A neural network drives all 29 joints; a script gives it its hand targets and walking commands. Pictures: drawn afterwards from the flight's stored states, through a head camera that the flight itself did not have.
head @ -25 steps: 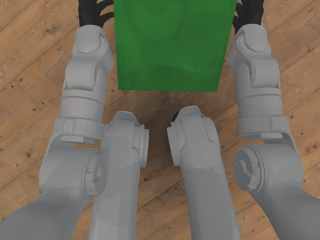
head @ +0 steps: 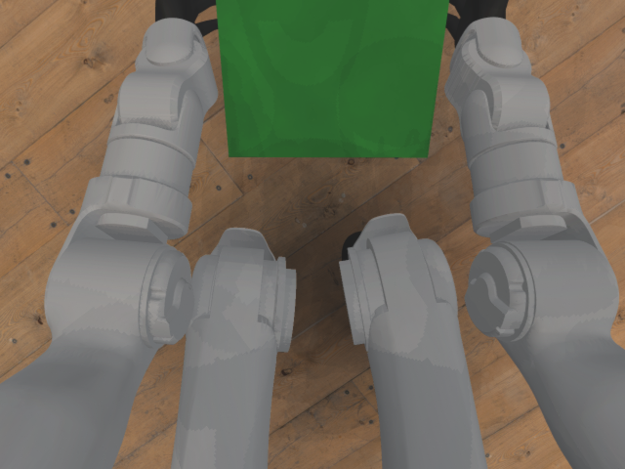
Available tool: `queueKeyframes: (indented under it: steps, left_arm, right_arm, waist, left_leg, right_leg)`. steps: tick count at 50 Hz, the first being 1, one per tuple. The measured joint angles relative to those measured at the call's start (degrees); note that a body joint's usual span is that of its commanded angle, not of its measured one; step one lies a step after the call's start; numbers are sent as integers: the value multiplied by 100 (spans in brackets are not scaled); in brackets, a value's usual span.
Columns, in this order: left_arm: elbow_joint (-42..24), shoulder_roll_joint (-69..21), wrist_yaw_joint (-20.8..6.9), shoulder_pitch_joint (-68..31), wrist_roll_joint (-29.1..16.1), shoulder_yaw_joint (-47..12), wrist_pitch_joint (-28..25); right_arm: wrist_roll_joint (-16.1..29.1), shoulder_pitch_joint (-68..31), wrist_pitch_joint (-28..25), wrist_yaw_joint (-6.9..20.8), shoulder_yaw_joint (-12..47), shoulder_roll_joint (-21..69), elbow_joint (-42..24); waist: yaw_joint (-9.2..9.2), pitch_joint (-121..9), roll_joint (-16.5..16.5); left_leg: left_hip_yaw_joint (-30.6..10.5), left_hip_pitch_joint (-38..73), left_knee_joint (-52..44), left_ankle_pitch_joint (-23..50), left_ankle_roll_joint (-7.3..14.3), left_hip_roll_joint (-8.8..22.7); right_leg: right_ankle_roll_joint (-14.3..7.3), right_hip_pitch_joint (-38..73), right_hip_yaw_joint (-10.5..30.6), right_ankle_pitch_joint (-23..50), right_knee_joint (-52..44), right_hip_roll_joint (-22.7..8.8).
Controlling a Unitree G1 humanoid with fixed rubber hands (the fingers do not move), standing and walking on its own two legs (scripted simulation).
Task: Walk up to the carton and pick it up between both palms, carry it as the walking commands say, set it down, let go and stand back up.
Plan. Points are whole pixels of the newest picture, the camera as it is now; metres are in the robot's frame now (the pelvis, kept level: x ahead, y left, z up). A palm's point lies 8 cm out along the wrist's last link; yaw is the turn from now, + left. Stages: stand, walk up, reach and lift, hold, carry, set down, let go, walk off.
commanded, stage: set down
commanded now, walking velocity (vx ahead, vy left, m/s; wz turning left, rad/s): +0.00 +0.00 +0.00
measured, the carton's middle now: (325, 36) +0.54 -0.05 -0.23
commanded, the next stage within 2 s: none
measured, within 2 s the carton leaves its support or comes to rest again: rests again in 1.38 s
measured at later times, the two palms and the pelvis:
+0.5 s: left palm (187, 24) +0.54 +0.09 -0.16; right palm (484, 27) +0.51 -0.19 -0.16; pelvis +0.02 +0.00 -0.01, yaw +1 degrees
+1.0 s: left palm (188, 17) +0.55 +0.09 -0.18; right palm (481, 22) +0.52 -0.20 -0.17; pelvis +0.03 +0.00 -0.02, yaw +0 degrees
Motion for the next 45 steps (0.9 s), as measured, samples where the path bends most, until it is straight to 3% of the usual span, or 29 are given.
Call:
queueKeyframes:
  steps: [14,26,45]
  left_arm:
    - [382,-6,-101,-55,-21,-39,-299]
    - [696,-216,-179,438,97,194,-579]
    - [712,-264,-307,594,342,292,-917]
  right_arm:
    - [-230,90,-233,245,-291,17,154]
    - [-321,532,-397,486,-311,83,567]
    - [-277,721,-691,488,-344,147,570]
  waist:
    - [-53,-83,76]
    - [-117,-1111,46]
    - [-74,-1355,11]
  left_leg:
    - [162,-103,229,-96,158,43]
    - [195,-590,274,-266,201,120]
    - [173,-740,369,-457,229,217]
  right_leg:
    - [75,-47,70,-171,247,-52]
    - [-17,-564,36,-329,313,-126]
    - [-115,-740,-61,-478,384,-187]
